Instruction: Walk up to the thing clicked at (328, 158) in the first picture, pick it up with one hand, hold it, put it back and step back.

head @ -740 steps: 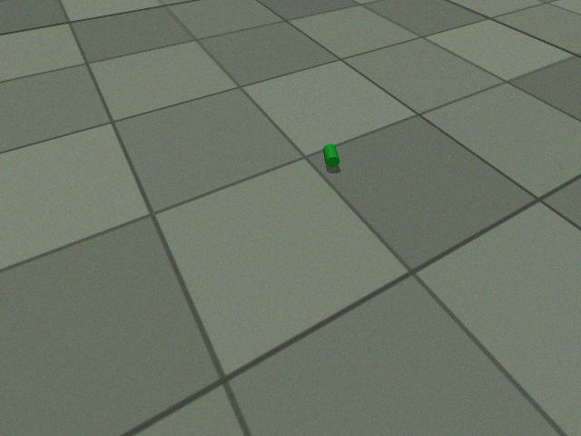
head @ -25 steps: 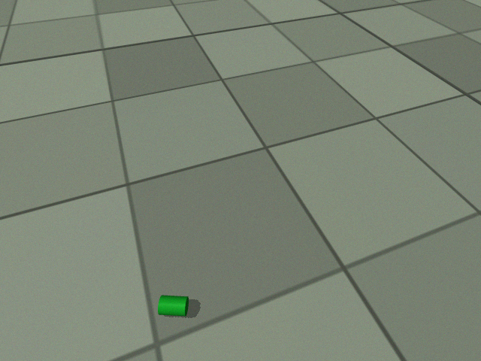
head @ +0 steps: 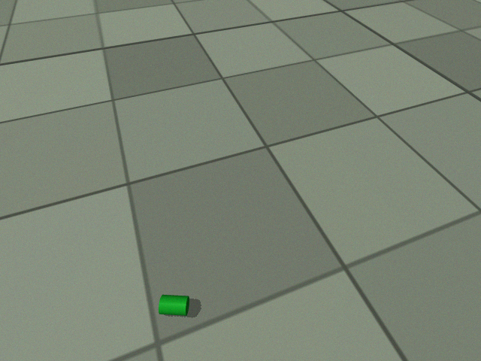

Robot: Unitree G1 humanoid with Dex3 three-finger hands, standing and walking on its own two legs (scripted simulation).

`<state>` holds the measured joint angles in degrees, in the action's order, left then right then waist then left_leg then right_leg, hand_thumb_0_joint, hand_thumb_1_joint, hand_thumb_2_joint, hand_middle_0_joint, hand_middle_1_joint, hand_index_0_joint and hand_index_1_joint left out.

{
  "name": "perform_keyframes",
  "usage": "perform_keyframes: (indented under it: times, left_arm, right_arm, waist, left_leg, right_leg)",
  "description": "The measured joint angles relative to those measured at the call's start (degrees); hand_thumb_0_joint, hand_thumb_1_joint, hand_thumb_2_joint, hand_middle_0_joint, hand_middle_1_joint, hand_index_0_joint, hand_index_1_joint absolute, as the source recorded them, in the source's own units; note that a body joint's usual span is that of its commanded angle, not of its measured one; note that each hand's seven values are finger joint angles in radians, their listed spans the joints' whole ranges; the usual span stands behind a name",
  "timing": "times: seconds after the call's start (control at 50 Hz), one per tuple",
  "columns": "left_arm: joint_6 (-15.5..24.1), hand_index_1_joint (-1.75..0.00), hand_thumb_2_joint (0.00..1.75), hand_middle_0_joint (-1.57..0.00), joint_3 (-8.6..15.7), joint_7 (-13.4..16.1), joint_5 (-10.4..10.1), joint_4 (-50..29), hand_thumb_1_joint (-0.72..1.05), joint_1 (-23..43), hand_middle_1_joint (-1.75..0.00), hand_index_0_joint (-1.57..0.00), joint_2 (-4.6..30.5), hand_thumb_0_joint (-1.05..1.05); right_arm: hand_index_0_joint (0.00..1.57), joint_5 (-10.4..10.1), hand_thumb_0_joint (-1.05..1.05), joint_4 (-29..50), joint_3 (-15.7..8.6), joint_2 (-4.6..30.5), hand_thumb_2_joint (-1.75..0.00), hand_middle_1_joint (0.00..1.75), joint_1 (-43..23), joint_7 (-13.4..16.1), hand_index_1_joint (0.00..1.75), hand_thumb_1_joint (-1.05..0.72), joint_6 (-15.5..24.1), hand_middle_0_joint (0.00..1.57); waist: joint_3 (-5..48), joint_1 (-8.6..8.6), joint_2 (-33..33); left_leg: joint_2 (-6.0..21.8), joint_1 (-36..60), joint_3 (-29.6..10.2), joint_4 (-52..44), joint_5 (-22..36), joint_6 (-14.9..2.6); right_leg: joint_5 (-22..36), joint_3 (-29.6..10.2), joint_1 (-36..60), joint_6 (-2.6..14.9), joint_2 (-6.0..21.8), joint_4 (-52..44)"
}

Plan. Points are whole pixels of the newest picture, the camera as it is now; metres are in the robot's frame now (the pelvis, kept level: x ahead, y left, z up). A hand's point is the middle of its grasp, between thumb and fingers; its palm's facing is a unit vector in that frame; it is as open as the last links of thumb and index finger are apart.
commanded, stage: stand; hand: left
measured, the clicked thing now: (174, 305) +0.43 +0.27 -0.75
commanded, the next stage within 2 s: walk up in 0.34 s
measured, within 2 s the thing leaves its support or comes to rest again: neither
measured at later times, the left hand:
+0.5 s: hand out of the picture +0.08 +0.28 -0.15, palm faces +0.00 -0.92 -0.39, open 7.4 cm
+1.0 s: hand out of the picture +0.06 +0.33 -0.17, palm faces -0.09 -0.92 -0.38, open 7.4 cm
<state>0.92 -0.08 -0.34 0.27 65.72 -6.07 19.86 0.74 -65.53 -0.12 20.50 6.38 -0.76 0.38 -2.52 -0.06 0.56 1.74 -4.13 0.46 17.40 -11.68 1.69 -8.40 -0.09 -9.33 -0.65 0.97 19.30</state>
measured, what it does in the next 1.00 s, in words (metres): steps on the spot: right foot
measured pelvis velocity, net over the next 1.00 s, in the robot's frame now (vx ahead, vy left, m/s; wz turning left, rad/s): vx -0.02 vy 0.07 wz -0.05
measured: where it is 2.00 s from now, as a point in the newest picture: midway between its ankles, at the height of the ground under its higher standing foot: outside the picture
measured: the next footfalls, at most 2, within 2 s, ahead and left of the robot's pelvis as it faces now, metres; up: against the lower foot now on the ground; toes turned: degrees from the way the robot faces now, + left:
right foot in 0.96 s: +0.01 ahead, -0.05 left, +0.00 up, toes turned +1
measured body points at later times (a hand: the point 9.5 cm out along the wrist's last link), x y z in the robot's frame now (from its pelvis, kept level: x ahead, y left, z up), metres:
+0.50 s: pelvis -0.01 +0.02 -0.01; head +0.02 +0.00 +0.44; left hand +0.08 +0.33 -0.13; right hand +0.08 -0.30 -0.14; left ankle -0.02 +0.14 -0.75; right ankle +0.02 -0.12 -0.75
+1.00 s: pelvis -0.02 +0.07 -0.01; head +0.02 +0.06 +0.43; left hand +0.07 +0.37 -0.14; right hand +0.03 -0.23 -0.15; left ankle -0.02 +0.14 -0.75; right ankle -0.02 -0.04 -0.75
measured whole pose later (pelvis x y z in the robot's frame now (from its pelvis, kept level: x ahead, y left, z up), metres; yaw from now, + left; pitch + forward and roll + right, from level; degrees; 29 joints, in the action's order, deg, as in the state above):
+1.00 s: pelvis -0.02 +0.07 -0.01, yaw -3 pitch -4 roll +0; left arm -0.2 1.2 1.3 1.0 60.1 -8.2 19.8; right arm 0.8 -55.7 -3.1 19.8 9.3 -0.6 -1.7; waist -8.6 1.1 1.1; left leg -2.3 -8.2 6.1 28.4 -16.8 -4.2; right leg -15.1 -1.1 -9.4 0.7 -0.9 28.8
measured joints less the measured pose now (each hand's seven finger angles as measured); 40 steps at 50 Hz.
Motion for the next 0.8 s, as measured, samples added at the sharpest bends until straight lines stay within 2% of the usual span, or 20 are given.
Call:
perform_keyframes:
  times: [0.34,0.38,0.48,0.56,0.58,0.6,0.62,0.64,0.68,0.7,0.76,0.8]
  left_arm:
    - [0.12,-0.30,0.90,-0.20,-0.02,0.16,0.02,-0.15,0.91,0.12,-0.30,-0.20,-0.10,0.00]
    - [0.43,-0.30,0.90,-0.20,0.47,0.47,0.03,-0.62,0.91,0.34,-0.30,-0.20,-0.34,0.00]
    - [0.90,-0.30,0.90,-0.21,1.42,1.61,0.36,-2.46,0.90,0.58,-0.30,-0.20,-0.79,0.00]
    - [0.33,-0.30,0.90,-0.21,2.14,2.12,1.29,-4.36,0.90,1.04,-0.30,-0.21,0.13,0.00]
    - [0.13,-0.30,0.90,-0.21,2.31,2.20,1.39,-4.79,0.90,1.18,-0.30,-0.21,0.60,0.00]
    - [-0.09,-0.30,0.90,-0.21,2.44,2.27,1.36,-5.16,0.90,1.27,-0.30,-0.21,1.14,0.00]
    - [-0.35,-0.30,0.90,-0.21,2.61,2.38,1.10,-5.43,0.90,1.35,-0.30,-0.21,1.79,0.00]
    - [-0.65,-0.30,0.90,-0.21,2.78,2.58,0.74,-5.57,0.90,1.33,-0.30,-0.20,2.37,0.00]
    - [-1.39,-0.30,0.90,-0.20,3.03,2.99,0.30,-5.80,0.90,0.81,-0.30,-0.20,3.23,0.00]
    - [-1.67,-0.30,0.90,-0.20,3.08,3.11,0.14,-5.88,0.90,0.49,-0.30,-0.20,3.54,0.00]
    - [-1.82,-0.30,0.90,-0.20,2.97,3.18,-0.23,-6.48,0.91,-0.63,-0.30,-0.20,3.91,0.00]
    - [-1.68,-0.30,0.90,-0.20,2.69,2.99,-0.16,-6.76,0.91,-1.26,-0.30,-0.20,3.64,0.00]
  right_arm:
    - [0.20,0.06,0.01,0.22,-0.05,0.00,-0.90,0.30,0.30,0.10,0.30,-0.91,-0.18,0.20]
    - [0.20,0.35,0.01,1.15,-0.82,0.33,-0.90,0.30,0.23,-0.25,0.30,-0.91,-1.06,0.21]
    - [0.20,0.73,0.01,3.95,-2.76,2.65,-0.90,0.30,-0.41,-0.69,0.30,-0.91,-2.97,0.21]
    - [0.20,1.27,0.01,6.25,-3.91,3.79,-0.90,0.30,0.12,-1.56,0.30,-0.91,-3.86,0.20]
    - [0.20,1.40,0.01,6.68,-4.14,3.73,-0.90,0.30,0.43,-1.81,0.30,-0.91,-3.87,0.20]
    - [0.20,1.54,0.01,7.05,-4.31,3.57,-0.90,0.30,0.84,-2.01,0.30,-0.91,-3.74,0.20]
    - [0.20,1.72,0.01,7.25,-4.47,3.09,-0.90,0.30,1.14,-2.11,0.30,-0.91,-3.60,0.20]
    - [0.20,1.87,0.01,7.38,-4.51,2.47,-0.90,0.30,1.34,-2.19,0.30,-0.91,-3.53,0.20]
    - [0.20,2.31,0.01,8.09,-4.53,1.22,-0.90,0.30,2.06,-2.32,0.30,-0.91,-3.46,0.20]
    - [0.20,2.42,0.01,8.57,-4.52,0.67,-0.90,0.30,2.57,-2.26,0.30,-0.91,-3.40,0.20]
    - [0.20,2.29,0.01,9.59,-4.31,-0.45,-0.90,0.30,3.63,-1.58,0.30,-0.91,-3.10,0.21]
    - [0.20,1.95,0.01,9.88,-4.11,-0.72,-0.90,0.30,3.88,-1.07,0.30,-0.91,-2.70,0.21]
  waist:
    - [0.00,0.14,-0.12]
    - [-0.38,0.01,0.28]
    - [-1.92,-0.06,2.19]
    - [-2.91,0.00,2.22]
    - [-3.17,0.08,1.80]
    - [-3.38,0.18,1.29]
    - [-3.71,0.06,0.29]
    - [-3.98,-0.05,-0.58]
    - [-3.87,0.43,-1.39]
    - [-3.81,0.80,-1.54]
    - [-4.16,0.95,-1.90]
    - [-4.76,0.82,-1.82]
  left_leg:
    - [0.18,0.18,-0.14,0.18,-0.53,0.04]
    - [0.27,-0.53,-0.16,1.65,-1.18,-0.14]
    - [-0.19,-3.85,-0.14,7.86,-4.07,-1.41]
    - [-1.74,-7.49,-0.14,14.64,-10.81,-3.03]
    - [-2.10,-7.81,0.28,14.86,-9.52,-3.30]
    - [-2.42,-7.75,0.76,14.02,-5.33,-3.55]
    - [-3.10,-7.54,1.41,13.77,-4.35,-3.96]
    - [-3.57,-7.24,2.00,13.54,-4.79,-4.38]
    - [-3.77,-6.94,2.36,12.56,-5.09,-5.01]
    - [-3.76,-6.73,2.30,11.76,-4.78,-5.21]
    - [-3.94,-5.76,2.89,8.91,-3.28,-5.70]
    - [-4.17,-5.26,3.46,7.90,-2.78,-6.04]
  right_leg:
    - [-0.39,0.17,0.37,0.04,-0.15,-0.15]
    - [-0.49,0.17,0.17,0.01,-0.25,0.24]
    - [-1.20,-0.03,-1.50,-0.60,0.18,2.81]
    - [-2.56,-0.22,-3.88,-1.72,1.80,6.54]
    - [-3.00,-0.35,-4.46,-2.10,2.37,7.62]
    - [-3.53,-0.54,-5.05,-2.44,2.91,8.85]
    - [-4.22,-1.22,-5.78,-1.75,3.52,10.43]
    - [-7.33,-2.54,-6.67,-0.80,3.36,12.71]
    - [-15.62,-4.41,-9.13,0.59,1.25,20.50]
    - [-17.97,-4.80,-10.12,1.11,0.03,24.38]
    - [-19.07,-4.94,-11.49,1.66,-2.29,30.71]
    - [-18.25,-4.17,-10.64,1.48,-2.55,29.56]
